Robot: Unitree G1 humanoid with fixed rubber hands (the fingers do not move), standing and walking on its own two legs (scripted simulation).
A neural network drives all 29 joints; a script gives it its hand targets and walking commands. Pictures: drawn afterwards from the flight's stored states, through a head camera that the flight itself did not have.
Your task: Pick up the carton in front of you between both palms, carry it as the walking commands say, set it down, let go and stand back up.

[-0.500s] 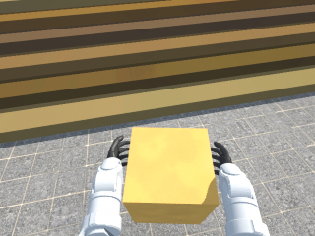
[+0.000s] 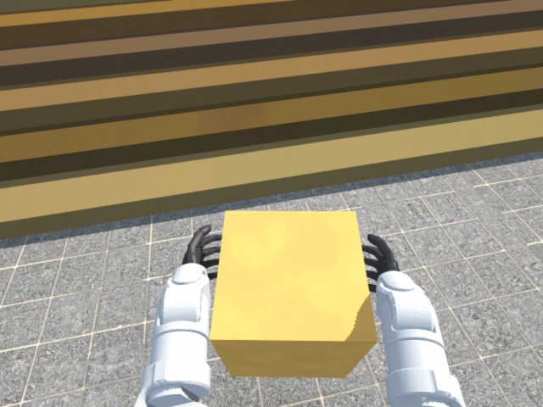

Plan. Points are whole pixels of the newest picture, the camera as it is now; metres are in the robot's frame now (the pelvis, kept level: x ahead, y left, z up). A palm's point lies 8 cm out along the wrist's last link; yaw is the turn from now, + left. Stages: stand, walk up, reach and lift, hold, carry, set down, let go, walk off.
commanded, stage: reach and lift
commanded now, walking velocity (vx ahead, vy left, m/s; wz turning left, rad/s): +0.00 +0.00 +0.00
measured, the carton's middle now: (288, 300) +0.30 +0.00 -0.05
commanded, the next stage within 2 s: hold in 0.48 s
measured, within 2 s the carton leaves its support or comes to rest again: neither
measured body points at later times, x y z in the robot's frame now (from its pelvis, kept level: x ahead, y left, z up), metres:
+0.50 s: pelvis +0.01 +0.00 +0.00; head -0.02 +0.00 +0.45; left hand +0.32 +0.15 +0.04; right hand +0.31 -0.15 +0.03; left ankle +0.02 +0.13 -0.74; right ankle +0.03 -0.13 -0.74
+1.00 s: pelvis +0.00 +0.00 +0.00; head -0.05 +0.00 +0.45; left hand +0.31 +0.15 +0.05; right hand +0.30 -0.15 +0.04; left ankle +0.02 +0.13 -0.74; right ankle +0.03 -0.13 -0.74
